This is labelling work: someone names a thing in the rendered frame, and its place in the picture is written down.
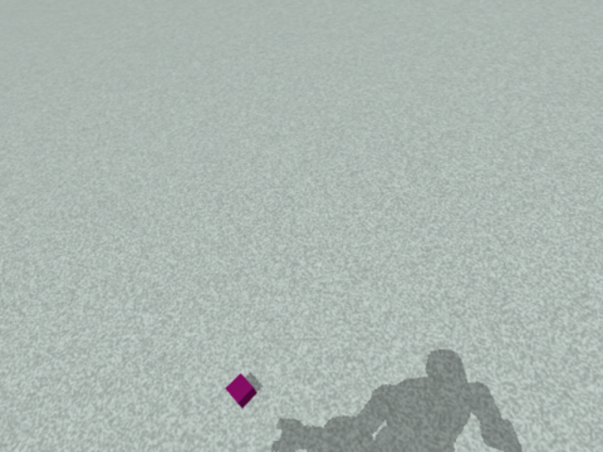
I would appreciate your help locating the cube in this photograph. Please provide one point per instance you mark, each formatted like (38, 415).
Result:
(241, 390)

